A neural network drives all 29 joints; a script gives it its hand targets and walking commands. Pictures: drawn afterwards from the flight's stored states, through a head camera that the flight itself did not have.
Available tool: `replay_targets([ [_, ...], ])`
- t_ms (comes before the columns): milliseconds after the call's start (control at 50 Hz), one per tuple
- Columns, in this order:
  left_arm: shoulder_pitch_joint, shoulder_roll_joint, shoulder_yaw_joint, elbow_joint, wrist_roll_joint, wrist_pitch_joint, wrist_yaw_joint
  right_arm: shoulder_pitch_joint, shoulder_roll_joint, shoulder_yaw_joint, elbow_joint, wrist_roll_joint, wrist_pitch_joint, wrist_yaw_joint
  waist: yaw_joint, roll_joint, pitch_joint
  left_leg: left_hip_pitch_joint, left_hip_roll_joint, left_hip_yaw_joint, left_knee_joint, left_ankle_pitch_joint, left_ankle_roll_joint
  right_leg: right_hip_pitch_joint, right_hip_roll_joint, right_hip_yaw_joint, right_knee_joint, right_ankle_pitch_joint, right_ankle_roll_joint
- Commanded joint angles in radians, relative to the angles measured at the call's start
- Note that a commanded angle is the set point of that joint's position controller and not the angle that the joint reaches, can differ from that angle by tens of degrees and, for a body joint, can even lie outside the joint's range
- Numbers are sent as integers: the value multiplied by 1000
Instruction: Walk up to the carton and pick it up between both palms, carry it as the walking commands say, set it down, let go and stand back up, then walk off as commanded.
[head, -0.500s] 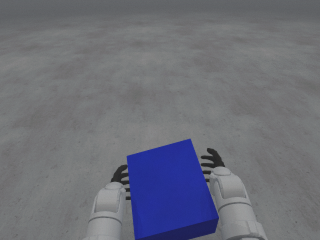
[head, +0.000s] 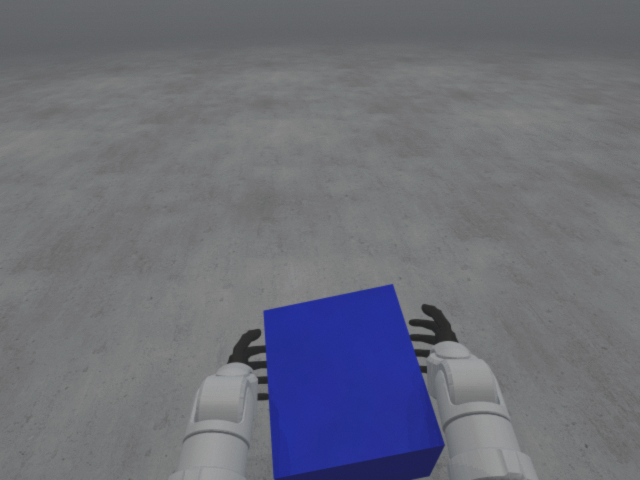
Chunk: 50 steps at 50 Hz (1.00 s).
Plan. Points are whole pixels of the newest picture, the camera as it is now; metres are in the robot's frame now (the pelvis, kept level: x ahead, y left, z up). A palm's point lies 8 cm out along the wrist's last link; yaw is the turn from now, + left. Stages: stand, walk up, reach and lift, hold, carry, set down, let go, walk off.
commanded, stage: hold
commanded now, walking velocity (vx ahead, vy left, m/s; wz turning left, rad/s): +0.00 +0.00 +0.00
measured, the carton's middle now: (348, 395) +0.30 -0.02 -0.04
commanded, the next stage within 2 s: carry in 0.40 s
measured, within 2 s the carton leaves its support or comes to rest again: neither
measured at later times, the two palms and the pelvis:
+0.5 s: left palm (241, 381) +0.28 +0.12 +0.03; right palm (442, 346) +0.30 -0.15 +0.06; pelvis +0.00 -0.02 +0.00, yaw +1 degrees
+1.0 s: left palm (203, 357) +0.29 +0.17 +0.07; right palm (395, 311) +0.34 -0.09 +0.10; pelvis -0.05 +0.00 -0.03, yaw +7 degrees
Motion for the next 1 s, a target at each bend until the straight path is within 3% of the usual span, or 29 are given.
replay_targets([
  [0, -808, -1110, -560, -226, -341, -118, -282, -602, 1101, 539, -32, 320, -15, 430, 6, 38, -281, -9, -42, 41, -130, 73, -10, 64, 68, -99, -71, 56, -30],
  [40, -798, -1099, -541, -229, -345, -126, -285, -626, 1102, 561, -70, 334, -14, 427, 35, 9, -274, -21, -36, 46, -137, 60, -2, 70, 71, -103, -70, 41, -25],
  [80, -799, -1090, -526, -191, -333, -122, -292, -627, 1093, 542, -34, 313, -10, 423, 8, -31, -246, -16, -38, 40, -134, 7, 3, 29, 67, -101, -83, -19, -24],
  [140, -864, -1084, -528, -203, -351, -128, -301, -617, 1107, 521, 4, 309, -10, 427, 8, 6, -238, -46, -43, 56, -128, -20, 7, 21, 57, -98, -84, -34, -25],
  [160, -852, -1094, -539, -199, -351, -136, -306, -611, 1109, 533, -14, 302, -13, 422, -2, -46, -254, -29, -39, 39, -123, -6, 12, 31, 64, -102, -87, -26, -19],
  [180, -842, -1079, -516, -179, -337, -134, -306, -632, 1097, 524, -6, 307, -11, 426, 7, -4, -256, -38, -42, 51, -132, -19, 2, 37, 64, -101, -82, -17, -23],
  [220, -859, -1058, -495, -181, -342, -130, -311, -558, 1122, 498, 66, 296, 2, 418, 0, -65, -227, -39, -39, 44, -119, 9, 10, 31, 57, -91, -103, -14, -16],
  [240, -865, -1060, -492, -188, -326, -137, -312, -587, 1139, 497, 51, 298, -1, 425, 12, -8, -260, -8, -45, 58, -122, 10, 4, 24, 54, -90, -94, 1, -17],
  [300, -879, -1061, -504, -196, -344, -143, -319, -602, 1143, 505, 33, 309, -13, 417, 3, -16, -263, -32, -43, 55, -115, 49, 8, 40, 52, -85, -100, 29, -14],
  [360, -850, -1059, -506, -204, -336, -132, -319, -543, 1143, 479, 59, 307, -10, 414, 7, 43, -261, -20, -56, 67, -116, 85, 1, 56, 49, -89, -103, 77, -15],
  [380, -845, -990, -558, -251, -342, -133, -303, -533, 1094, 512, 2, 302, -13, 383, 8, 19, -246, -142, 89, 3, -16, 63, 6, -112, -131, 18, -33, 69, -65],
  [440, -967, -1007, -647, -380, -421, -114, -279, -684, 1103, 602, -108, 406, 2, 372, 12, 13, -223, -168, 68, 14, 77, -50, 9, -239, -153, 55, -90, -176, -72],
  [460, -961, -1010, -654, -392, -432, -91, -272, -609, 1111, 599, -74, 395, 31, 367, 10, 40, -248, -174, 87, -9, 64, -29, 12, -209, -173, 67, -82, -152, -74],
  [480, -951, -1003, -670, -431, -450, -66, -258, -652, 1112, 655, -135, 445, 56, 360, 9, -21, -272, -192, 98, -17, 91, 35, 7, -194, -166, 42, -41, -78, -62],
  [500, -890, -997, -684, -462, -460, -39, -249, -626, 1110, 688, -176, 472, 89, 351, 11, 22, -326, -191, 115, -21, 101, 98, 7, -142, -168, 30, 0, 45, -59],
  [520, -890, -998, -706, -496, -486, -17, -238, -645, 1084, 708, -235, 490, 104, 337, 10, 6, -403, -178, 115, -25, 113, 172, 9, -111, -162, 5, 58, 118, -48],
  [540, -929, -990, -696, -483, -498, 13, -229, -779, 1068, 746, -302, 532, 126, 327, 11, -45, -422, -179, 111, -10, 154, 211, 13, -104, -157, -8, 80, 205, -50],
  [580, -940, -972, -686, -483, -528, 78, -211, -861, 1050, 758, -343, 596, 187, 311, 20, -1, -455, -218, 115, -38, 156, 285, 21, -74, -151, -37, 165, 273, -51],
  [620, -1163, -933, -717, -573, -620, 130, -187, -1074, 1004, 799, -423, 678, 238, 283, 24, -9, -522, -194, 119, -51, 185, 323, 38, -62, -139, -44, 200, 309, -55],
  [660, -1130, -924, -690, -558, -634, 209, -158, -1075, 972, 765, -421, 699, 316, 262, 23, 31, -541, -186, 126, -73, 155, 301, 48, -81, -141, -42, 214, 259, -60],
  [700, -1242, -920, -670, -527, -661, 260, -143, -1115, 930, 686, -350, 693, 368, 250, 24, 74, -515, -242, 135, -113, 108, 239, 62, -104, -122, -68, 231, 150, -47],
  [720, -1168, -897, -621, -476, -638, 290, -139, -1057, 935, 638, -293, 684, 403, 247, 20, 99, -517, -235, 142, -121, 103, 234, 68, -121, -110, -79, 236, 102, -47],
  [760, -1185, -919, -584, -466, -648, 332, -132, -1053, 937, 574, -287, 668, 443, 229, 16, 76, -548, -237, 157, -148, 91, 249, 74, -96, -97, -105, 235, 66, -55],
  [780, -1332, -920, -577, -470, -676, 335, -132, -1190, 920, 558, -305, 678, 447, 226, 17, 109, -529, -248, 143, -136, 97, 256, 71, -116, -86, -111, 228, 59, -57],
  [820, -1370, -946, -545, -475, -691, 366, -130, -1232, 925, 509, -315, 682, 474, 219, 13, 122, -549, -274, 123, -100, 144, 231, 56, -65, -105, -99, 182, 62, -77],
  [860, -1450, -915, -506, -508, -687, 378, -117, -1307, 945, 467, -285, 689, 500, 215, 20, -57, -591, -354, 9, 18, 275, -13, 31, 47, -280, 74, 80, 147, -146],
  [880, -1314, -939, -470, -473, -665, 401, -115, -1183, 950, 443, -276, 674, 525, 210, 16, -163, -572, -402, -27, 48, 325, -231, 22, 43, -356, 150, 49, 204, -185],
  [920, -1190, -981, -443, -475, -625, 428, -118, -1047, 1001, 403, -267, 624, 545, 213, 15, -147, -571, -440, 6, 77, 369, -235, 22, 55, -427, 159, 17, 205, -208],
  [980, -1196, -1001, -438, -506, -592, 435, -115, -1005, 1035, 392, -248, 620, 551, 232, -1, -55, -539, -253, -7, 82, 252, -108, 45, -148, -355, -1, 100, 165, -163],
])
